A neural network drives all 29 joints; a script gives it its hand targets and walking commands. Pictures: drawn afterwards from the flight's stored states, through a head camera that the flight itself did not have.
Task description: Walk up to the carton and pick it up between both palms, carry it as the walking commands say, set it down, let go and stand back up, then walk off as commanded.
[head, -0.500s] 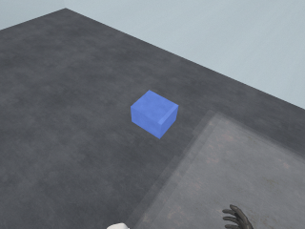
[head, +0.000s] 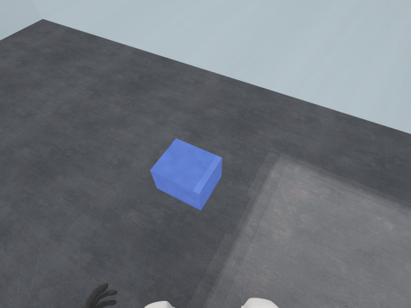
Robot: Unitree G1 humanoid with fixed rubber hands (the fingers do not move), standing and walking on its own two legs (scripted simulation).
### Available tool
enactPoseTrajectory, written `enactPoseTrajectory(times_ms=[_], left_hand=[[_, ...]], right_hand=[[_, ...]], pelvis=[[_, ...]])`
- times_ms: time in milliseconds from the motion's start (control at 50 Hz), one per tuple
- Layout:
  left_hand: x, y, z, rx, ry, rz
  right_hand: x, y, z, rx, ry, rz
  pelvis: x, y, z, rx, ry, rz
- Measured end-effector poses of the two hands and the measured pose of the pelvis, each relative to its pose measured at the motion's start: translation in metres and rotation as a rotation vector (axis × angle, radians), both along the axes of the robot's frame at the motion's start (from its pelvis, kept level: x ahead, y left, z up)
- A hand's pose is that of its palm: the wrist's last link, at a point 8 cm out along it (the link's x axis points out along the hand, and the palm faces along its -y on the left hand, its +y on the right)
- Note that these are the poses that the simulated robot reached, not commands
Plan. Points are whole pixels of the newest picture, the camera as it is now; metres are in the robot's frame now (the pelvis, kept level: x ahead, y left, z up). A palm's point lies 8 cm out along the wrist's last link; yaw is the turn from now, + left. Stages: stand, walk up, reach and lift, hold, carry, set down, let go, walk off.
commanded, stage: walk up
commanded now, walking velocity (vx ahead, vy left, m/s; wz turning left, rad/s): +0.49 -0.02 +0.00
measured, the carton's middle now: (188, 173) +0.82 +0.09 -0.67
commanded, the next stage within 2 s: none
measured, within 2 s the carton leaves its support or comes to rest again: neither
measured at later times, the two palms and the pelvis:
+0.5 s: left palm (108, 225) +0.32 +0.24 -0.12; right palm (314, 264) +0.21 -0.25 -0.14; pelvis +0.21 +0.01 +0.00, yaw +0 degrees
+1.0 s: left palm (109, 211) +0.37 +0.25 -0.14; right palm (279, 171) +0.45 -0.22 -0.13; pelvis +0.35 +0.02 +0.00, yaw +1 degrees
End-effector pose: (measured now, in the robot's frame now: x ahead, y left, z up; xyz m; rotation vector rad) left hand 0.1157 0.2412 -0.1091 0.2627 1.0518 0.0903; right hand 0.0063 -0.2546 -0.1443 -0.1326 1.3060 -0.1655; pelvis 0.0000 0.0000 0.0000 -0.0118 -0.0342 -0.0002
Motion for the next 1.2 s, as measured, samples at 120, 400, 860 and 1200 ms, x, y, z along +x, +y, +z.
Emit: enactPoseTrajectory(times_ms=[120,400,860,1200], left_hand=[[-0.034,0.019,-0.007,-0.001,0.167,0.136],[0.103,0.023,-0.029,-0.072,0.148,0.116],[0.219,0.017,-0.029,-0.041,0.248,0.164],[0.299,0.005,-0.018,-0.034,0.188,0.163]], right_hand=[[0.149,0.009,0.028,-0.006,-0.211,0.103],[0.226,0.022,0.025,-0.068,-0.141,0.08],[0.417,0.023,0.025,-0.044,-0.197,0.089],[0.454,0.036,0.018,-0.028,-0.122,0.061]], pelvis=[[0.053,0.003,0.009,-0.022,0.012,0.003],[0.173,0.018,0.0,0.041,0.01,0.01],[0.324,0.012,0.002,-0.012,0.016,0.011],[0.372,0.015,0.009,0.025,0.027,0.019]])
